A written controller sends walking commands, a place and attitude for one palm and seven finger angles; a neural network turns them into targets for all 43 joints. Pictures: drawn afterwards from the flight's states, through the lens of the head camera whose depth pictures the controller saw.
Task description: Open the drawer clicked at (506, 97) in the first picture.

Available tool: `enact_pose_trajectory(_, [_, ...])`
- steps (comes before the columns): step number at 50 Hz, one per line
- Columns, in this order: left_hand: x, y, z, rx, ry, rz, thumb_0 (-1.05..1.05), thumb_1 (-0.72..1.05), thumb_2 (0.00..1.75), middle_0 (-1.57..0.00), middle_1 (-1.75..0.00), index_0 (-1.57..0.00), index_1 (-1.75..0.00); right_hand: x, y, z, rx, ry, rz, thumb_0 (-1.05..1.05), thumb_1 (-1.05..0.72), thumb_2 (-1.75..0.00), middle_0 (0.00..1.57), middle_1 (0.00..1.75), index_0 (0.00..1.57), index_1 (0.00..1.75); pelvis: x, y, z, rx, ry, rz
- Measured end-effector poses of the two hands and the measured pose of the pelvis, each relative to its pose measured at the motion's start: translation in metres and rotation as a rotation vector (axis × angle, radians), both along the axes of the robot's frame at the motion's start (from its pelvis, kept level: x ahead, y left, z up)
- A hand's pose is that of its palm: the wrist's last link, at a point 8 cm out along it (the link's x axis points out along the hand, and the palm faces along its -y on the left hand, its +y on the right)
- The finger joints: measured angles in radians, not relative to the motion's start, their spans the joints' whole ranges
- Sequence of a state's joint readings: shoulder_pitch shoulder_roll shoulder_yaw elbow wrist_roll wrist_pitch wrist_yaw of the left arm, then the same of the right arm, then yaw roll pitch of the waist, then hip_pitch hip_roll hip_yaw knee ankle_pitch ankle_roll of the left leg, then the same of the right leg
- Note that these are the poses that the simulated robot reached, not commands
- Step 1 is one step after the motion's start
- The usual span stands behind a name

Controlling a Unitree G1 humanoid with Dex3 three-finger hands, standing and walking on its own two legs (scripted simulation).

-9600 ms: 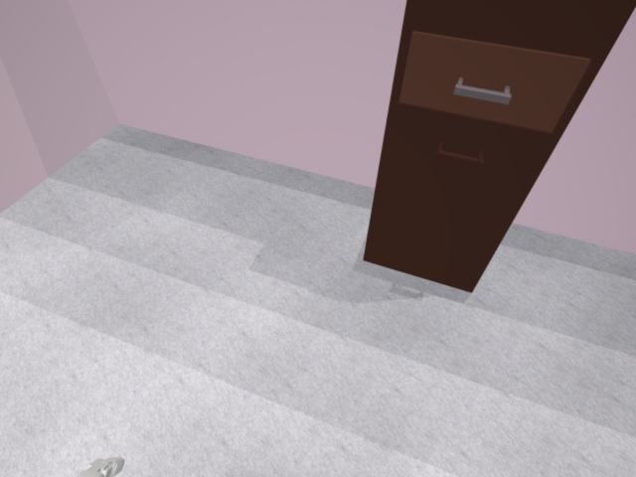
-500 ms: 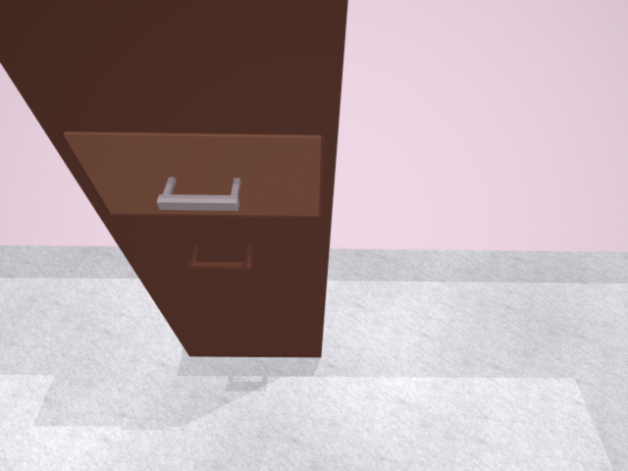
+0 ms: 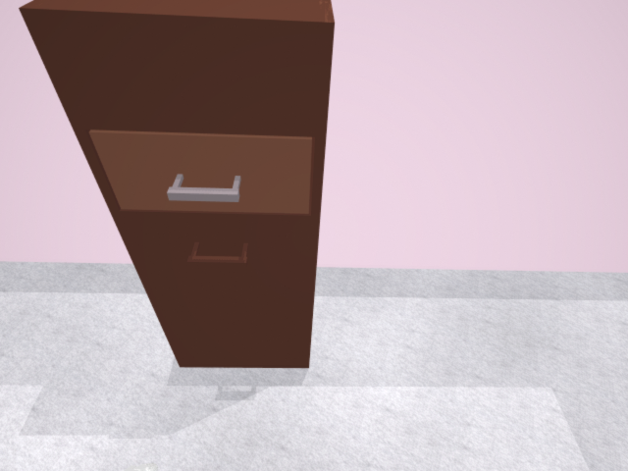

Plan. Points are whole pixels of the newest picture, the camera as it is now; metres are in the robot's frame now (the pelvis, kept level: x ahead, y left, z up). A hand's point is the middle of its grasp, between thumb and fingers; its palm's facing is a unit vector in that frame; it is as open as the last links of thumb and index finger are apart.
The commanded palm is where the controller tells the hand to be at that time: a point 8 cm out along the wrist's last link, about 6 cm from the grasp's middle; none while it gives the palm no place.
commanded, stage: come to a stop and stand still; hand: left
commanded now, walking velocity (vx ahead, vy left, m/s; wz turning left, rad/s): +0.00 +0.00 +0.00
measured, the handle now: (206, 187) +0.58 +0.23 +0.03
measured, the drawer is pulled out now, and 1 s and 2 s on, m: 0.00 0.00 0.00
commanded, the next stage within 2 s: look again from close up in 0.22 s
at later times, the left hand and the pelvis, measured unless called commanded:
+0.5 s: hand out of the picture -0.02 +0.20 -0.17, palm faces +0.00 -0.97 -0.24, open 7.4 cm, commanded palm none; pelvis -0.01 +0.01 +0.01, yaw +0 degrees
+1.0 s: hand out of the picture +0.00 +0.17 -0.17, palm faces +0.01 -0.99 -0.17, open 7.4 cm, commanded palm none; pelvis +0.01 +0.01 +0.01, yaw +0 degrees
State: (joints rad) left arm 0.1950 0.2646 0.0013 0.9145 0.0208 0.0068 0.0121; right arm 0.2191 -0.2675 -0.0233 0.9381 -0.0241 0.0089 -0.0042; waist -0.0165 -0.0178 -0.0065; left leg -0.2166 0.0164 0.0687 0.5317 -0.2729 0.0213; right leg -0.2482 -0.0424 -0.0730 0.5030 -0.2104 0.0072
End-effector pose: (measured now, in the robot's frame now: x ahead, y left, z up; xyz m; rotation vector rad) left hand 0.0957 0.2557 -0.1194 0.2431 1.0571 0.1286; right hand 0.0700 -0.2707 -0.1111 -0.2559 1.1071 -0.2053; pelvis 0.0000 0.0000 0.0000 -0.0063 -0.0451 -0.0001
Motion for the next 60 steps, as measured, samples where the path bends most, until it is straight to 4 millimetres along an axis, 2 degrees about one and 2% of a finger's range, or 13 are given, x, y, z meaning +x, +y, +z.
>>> enact_pose_trajectory(13, [-0.094, 0.017, -0.008, 0.027, 0.234, 0.077, 0.0, 0.91, 0.9, -0.2, -0.3, -0.2, -0.3, -0.052, 0.011, -0.014, 0.04, 0.163, -0.008, 0.01, -0.9, -0.9, 0.2, 0.3, 0.21, 0.3, -0.013, 0.004, 0.005, 0.004, 0.011, 0.007])
enact_pose_trajectory(20, [-0.12, 0.009, -0.012, 0.008, 0.317, 0.103, 0.0, 0.91, 0.9, -0.2, -0.3, -0.2, -0.3, -0.071, 0.021, -0.019, 0.063, 0.239, -0.03, 0.01, -0.9, -0.9, 0.2, 0.3, 0.2, 0.3, -0.01, 0.006, 0.006, 0.005, 0.013, 0.009])
enact_pose_trajectory(26, [-0.119, -0.008, -0.017, -0.029, 0.334, 0.101, 0.0, 0.91, 0.9, -0.2, -0.3, -0.2, -0.3, -0.073, 0.034, -0.022, 0.088, 0.263, -0.043, 0.01, -0.91, -0.9, 0.2, 0.3, 0.2, 0.3, -0.007, 0.007, 0.007, 0.006, 0.015, 0.008])
enact_pose_trajectory(36, [-0.1, -0.037, -0.024, -0.093, 0.316, 0.085, 0.0, 0.91, 0.9, -0.2, -0.3, -0.2, -0.3, -0.067, 0.06, -0.025, 0.136, 0.264, -0.061, 0.01, -0.91, -0.9, 0.2, 0.3, 0.2, 0.3, 0.002, 0.008, 0.007, 0.005, 0.018, 0.0])
enact_pose_trajectory(52, [-0.096, -0.034, -0.024, -0.093, 0.336, 0.1, 0.0, 0.91, 0.9, -0.2, -0.3, -0.2, -0.3, -0.07, 0.071, -0.027, 0.153, 0.292, -0.093, 0.0, -0.91, -0.9, 0.2, 0.3, 0.2, 0.3, 0.017, 0.011, 0.007, 0.004, 0.017, -0.009])
enact_pose_trajectory(60, [-0.093, -0.032, -0.027, -0.103, 0.353, 0.148, 0.0, 0.91, 0.9, -0.2, -0.3, -0.2, -0.3, -0.067, 0.067, -0.032, 0.145, 0.341, -0.095, 0.0, -0.91, -0.9, 0.2, 0.3, 0.2, 0.3, 0.041, 0.011, 0.001, -0.005, 0.035, 0.009])
